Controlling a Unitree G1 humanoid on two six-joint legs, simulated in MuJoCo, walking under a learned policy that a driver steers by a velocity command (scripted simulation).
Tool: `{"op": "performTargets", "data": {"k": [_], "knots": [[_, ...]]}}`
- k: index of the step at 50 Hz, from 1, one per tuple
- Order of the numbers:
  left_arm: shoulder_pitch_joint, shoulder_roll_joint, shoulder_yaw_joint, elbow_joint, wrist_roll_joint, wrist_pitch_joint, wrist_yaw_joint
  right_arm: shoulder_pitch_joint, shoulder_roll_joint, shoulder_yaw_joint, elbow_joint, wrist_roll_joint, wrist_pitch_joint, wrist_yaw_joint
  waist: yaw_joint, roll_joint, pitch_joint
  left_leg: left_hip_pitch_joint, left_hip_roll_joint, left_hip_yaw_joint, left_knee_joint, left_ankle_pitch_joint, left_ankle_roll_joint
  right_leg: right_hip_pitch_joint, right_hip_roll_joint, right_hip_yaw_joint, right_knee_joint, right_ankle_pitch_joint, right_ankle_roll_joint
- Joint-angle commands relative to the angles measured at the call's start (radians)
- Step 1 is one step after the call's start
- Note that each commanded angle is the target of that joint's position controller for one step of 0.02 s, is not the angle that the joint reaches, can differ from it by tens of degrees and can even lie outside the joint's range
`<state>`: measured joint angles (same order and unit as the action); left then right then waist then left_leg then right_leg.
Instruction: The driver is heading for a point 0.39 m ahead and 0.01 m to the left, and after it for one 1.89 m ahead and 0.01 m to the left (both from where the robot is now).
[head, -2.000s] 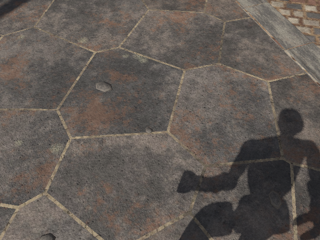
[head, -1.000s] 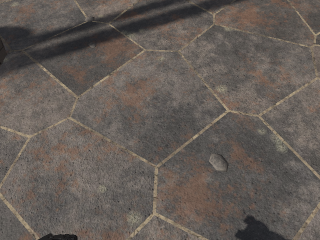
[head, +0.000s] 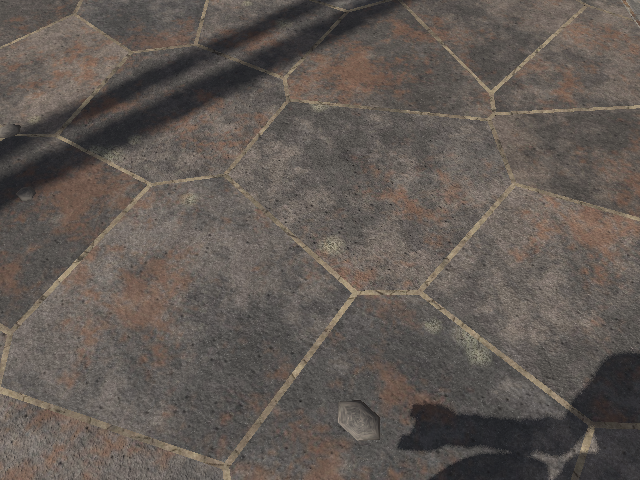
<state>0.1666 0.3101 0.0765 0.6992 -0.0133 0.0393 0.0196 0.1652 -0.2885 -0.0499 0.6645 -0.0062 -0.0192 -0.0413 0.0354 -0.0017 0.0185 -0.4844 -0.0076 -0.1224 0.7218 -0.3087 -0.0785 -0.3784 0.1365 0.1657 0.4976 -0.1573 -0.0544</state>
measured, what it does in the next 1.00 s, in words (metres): steps on the spot: left foot, then right foot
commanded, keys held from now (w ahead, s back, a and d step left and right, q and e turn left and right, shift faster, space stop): e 0.18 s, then no key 0.50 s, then q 0.08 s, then w+q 0.24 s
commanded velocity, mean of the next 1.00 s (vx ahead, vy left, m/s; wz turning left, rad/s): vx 0.05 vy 0.00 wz -0.15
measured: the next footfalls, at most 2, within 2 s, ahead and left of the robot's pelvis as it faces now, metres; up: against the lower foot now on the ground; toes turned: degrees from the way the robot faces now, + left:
left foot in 0.06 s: +0.09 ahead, +0.14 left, +0.00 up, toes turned -8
right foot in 0.44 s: +0.02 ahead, -0.12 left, +0.00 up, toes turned -11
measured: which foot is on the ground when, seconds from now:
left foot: up 0.00-0.04, down 0.06-0.80, up 0.82-1.00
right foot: down 0.00-0.06, up 0.08-0.42, down 0.44-1.00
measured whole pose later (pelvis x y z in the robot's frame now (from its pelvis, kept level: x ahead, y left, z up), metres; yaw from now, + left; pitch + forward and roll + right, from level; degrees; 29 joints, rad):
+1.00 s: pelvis +0.05 +0.01 +0.01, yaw -6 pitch +1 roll -2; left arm 0.26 0.30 0.08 0.81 -0.01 -0.03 0.02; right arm 0.24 -0.30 -0.06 0.75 0.03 -0.01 0.01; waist 0.03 0.00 0.01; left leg -0.47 0.08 0.01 0.86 -0.39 0.01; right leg -0.09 -0.01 -0.09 0.36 -0.29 0.00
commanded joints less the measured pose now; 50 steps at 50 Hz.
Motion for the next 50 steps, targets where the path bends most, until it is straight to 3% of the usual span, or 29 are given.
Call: {"op": "performTargets", "data": {"k": [1,2,3,4,5,6,8,9,11,14,18,20,21,22,23,24,25,29,32,33,35,37,39,41,42,43,44,46,50], "knots": [[-0.045,0.155,0.040,-0.082,-0.008,0.000,0.005,0.037,-0.096,-0.034,-0.064,0.009,-0.030,0.010,-0.036,-0.143,-0.126,0.127,-0.028,0.025,-0.175,0.034,0.020,0.116,-0.244,0.329,-0.103,0.075,-0.141],[-0.052,0.145,0.036,-0.086,-0.015,0.005,0.007,0.067,-0.101,-0.039,-0.054,0.010,-0.035,0.013,-0.060,-0.141,-0.123,0.210,-0.019,0.036,-0.306,0.122,0.036,0.098,-0.215,0.322,-0.067,0.079,-0.111],[-0.025,0.109,0.026,-0.089,-0.015,0.006,0.008,0.085,-0.149,-0.054,-0.054,-0.001,-0.036,0.010,-0.054,-0.083,-0.142,0.327,0.095,-0.036,-0.362,0.185,0.076,0.029,-0.166,0.278,0.016,-0.044,-0.060],[0.014,0.060,0.015,-0.108,-0.010,-0.001,0.004,0.040,-0.245,-0.074,-0.069,-0.030,-0.022,0.004,0.008,0.197,-0.121,0.393,0.306,-0.267,-0.392,0.357,0.206,-0.149,-0.021,0.085,0.208,-0.315,0.008],[0.006,0.132,0.036,-0.110,-0.003,-0.014,0.001,0.048,-0.205,-0.071,-0.074,-0.056,-0.017,0.008,-0.021,0.286,-0.124,0.364,0.418,-0.399,-0.413,0.470,0.334,-0.229,-0.005,-0.014,0.455,-0.481,0.058],[0.034,0.186,0.057,-0.090,-0.002,-0.015,-0.003,0.021,-0.155,-0.055,-0.091,-0.046,-0.016,0.006,-0.014,0.201,-0.120,0.350,0.407,-0.336,-0.394,0.479,0.343,-0.236,-0.051,-0.008,0.603,-0.435,0.087],[0.063,0.160,0.060,-0.053,-0.008,0.008,0.004,-0.038,-0.108,-0.043,-0.100,-0.015,-0.011,0.000,-0.001,0.124,-0.086,0.343,0.289,-0.158,-0.363,0.434,0.266,-0.254,-0.074,-0.037,0.713,-0.325,0.130],[0.062,0.133,0.053,-0.054,-0.010,0.019,0.003,-0.044,-0.104,-0.039,-0.100,-0.008,-0.007,-0.002,-0.008,0.127,-0.073,0.339,0.271,-0.109,-0.361,0.458,0.260,-0.265,-0.082,-0.050,0.735,-0.291,0.147],[0.020,0.082,0.036,-0.078,-0.013,0.022,0.001,-0.017,-0.111,-0.041,-0.087,-0.014,0.002,-0.003,-0.033,0.147,-0.066,0.339,0.233,-0.042,-0.369,0.485,0.270,-0.238,-0.084,-0.097,0.657,-0.259,0.163],[-0.023,0.047,0.016,-0.104,-0.005,0.016,-0.006,0.000,-0.134,-0.051,-0.073,-0.012,0.014,0.000,-0.058,0.186,-0.107,0.382,0.247,-0.017,-0.348,0.511,0.292,-0.146,-0.108,-0.125,0.466,-0.291,0.163],[-0.019,0.056,0.011,-0.106,-0.001,0.015,-0.019,0.002,-0.161,-0.058,-0.054,0.010,0.020,0.014,-0.067,0.215,-0.118,0.361,0.273,-0.028,-0.329,0.501,0.304,0.014,-0.112,-0.178,0.206,-0.257,0.127],[0.044,0.046,0.012,-0.075,0.002,0.013,-0.026,-0.013,-0.149,-0.050,-0.041,0.028,0.022,0.017,-0.024,0.194,-0.103,0.307,0.249,-0.005,-0.286,0.454,0.265,0.155,-0.097,-0.211,-0.062,-0.056,0.082],[0.052,0.064,0.013,-0.074,0.008,0.012,-0.025,0.041,-0.124,-0.041,-0.015,0.031,0.016,0.019,-0.025,0.158,-0.101,0.244,0.223,0.016,-0.263,0.370,0.204,0.260,-0.114,-0.172,-0.163,0.051,0.051],[0.074,0.124,0.021,-0.083,0.015,0.011,-0.015,0.074,-0.073,-0.022,-0.015,-0.002,0.007,0.026,-0.051,-0.010,-0.151,0.136,0.150,0.091,-0.130,0.150,0.109,0.406,-0.272,0.024,-0.162,0.267,0.006],[0.003,0.155,0.017,-0.090,0.034,0.010,-0.014,0.068,-0.021,-0.002,-0.042,-0.030,-0.003,0.028,-0.094,-0.234,-0.121,0.060,0.072,0.151,-0.115,-0.158,0.034,0.306,-0.428,0.165,-0.140,0.353,-0.133],[-0.021,0.089,0.003,-0.102,0.047,-0.004,-0.018,-0.007,-0.079,-0.014,-0.044,-0.023,0.001,0.019,-0.031,-0.189,-0.100,0.101,0.084,0.108,-0.054,-0.208,0.011,0.231,-0.421,0.166,-0.162,0.247,-0.194],[-0.043,0.059,-0.010,-0.088,0.051,-0.018,-0.019,-0.025,-0.092,-0.019,-0.041,-0.011,0.003,0.018,-0.041,-0.175,-0.078,0.104,0.083,0.100,-0.056,-0.164,0.010,0.226,-0.381,0.129,-0.163,0.198,-0.172],[-0.071,0.050,-0.018,-0.058,0.027,-0.036,-0.009,0.024,-0.073,-0.015,0.005,-0.011,0.008,0.016,-0.061,-0.152,-0.074,0.197,0.078,0.094,-0.175,0.017,-0.004,0.228,-0.312,0.051,-0.116,0.301,-0.107],[-0.033,0.032,-0.024,-0.033,0.031,-0.037,-0.016,0.040,-0.099,-0.012,0.020,-0.015,0.007,0.021,-0.042,-0.067,-0.065,0.322,0.102,0.080,-0.278,0.285,0.018,0.172,-0.239,0.014,-0.113,0.038,-0.037],[-0.022,0.033,-0.023,-0.033,0.030,-0.033,-0.017,0.038,-0.131,-0.024,0.042,-0.008,0.007,0.023,-0.024,0.007,-0.023,0.281,0.084,0.094,-0.262,0.207,0.036,0.155,-0.208,-0.011,-0.132,-0.027,-0.019],[-0.043,0.037,-0.024,-0.018,0.030,-0.033,-0.014,0.038,-0.084,-0.015,0.055,-0.012,0.004,0.025,-0.044,0.004,-0.003,0.270,0.082,0.084,-0.294,0.194,0.039,0.166,-0.200,-0.030,-0.117,-0.051,-0.011],[-0.038,0.055,-0.015,-0.010,0.030,-0.030,-0.006,0.020,-0.094,-0.016,0.058,-0.003,0.000,0.022,-0.033,0.007,-0.002,0.241,0.077,0.075,-0.282,0.237,0.041,0.199,-0.195,-0.051,-0.104,0.010,-0.009],[-0.014,0.078,-0.002,-0.003,0.027,-0.023,0.008,0.018,-0.095,-0.016,0.054,0.007,0.001,0.015,-0.023,-0.022,-0.046,0.202,0.048,0.094,-0.224,0.170,0.043,0.246,-0.218,-0.044,-0.120,-0.061,-0.030],[0.026,0.124,0.019,0.005,0.013,-0.016,0.016,0.001,-0.085,-0.018,0.039,0.022,0.005,0.010,0.011,-0.121,-0.005,0.051,-0.003,0.166,-0.063,-0.082,0.053,0.260,-0.329,0.088,-0.229,-0.460,-0.110],[0.059,0.150,0.029,0.011,0.006,-0.022,0.019,-0.035,-0.095,-0.021,0.015,0.025,0.002,0.012,0.039,-0.163,0.046,-0.053,0.029,0.145,0.078,-0.165,0.065,0.243,-0.427,0.204,-0.299,-0.578,-0.168],[0.100,0.152,0.031,0.024,0.011,-0.040,0.019,-0.078,-0.105,-0.026,-0.014,0.034,-0.002,0.015,0.058,-0.159,0.090,-0.170,0.071,0.089,0.222,-0.231,0.082,0.254,-0.500,0.297,-0.346,-0.590,-0.212],[0.099,0.135,0.027,0.033,0.010,-0.061,0.019,-0.064,-0.101,-0.031,-0.017,0.043,-0.004,0.019,0.037,-0.133,0.109,-0.259,0.101,0.044,0.297,-0.231,0.093,0.294,-0.530,0.313,-0.355,-0.546,-0.228],[0.052,0.103,0.022,0.033,-0.006,-0.088,0.015,-0.029,-0.092,-0.032,-0.007,0.040,-0.010,0.029,0.009,-0.103,0.087,-0.301,0.140,0.027,0.270,-0.172,0.099,0.374,-0.503,0.204,-0.361,-0.424,-0.192],[-0.012,0.141,0.039,0.029,-0.002,-0.097,-0.007,-0.012,-0.056,-0.012,-0.002,0.030,-0.018,0.069,-0.007,-0.099,0.021,0.005,0.120,0.146,0.051,-0.032,0.093,0.242,-0.383,-0.104,-0.332,-0.155,-0.118]]}}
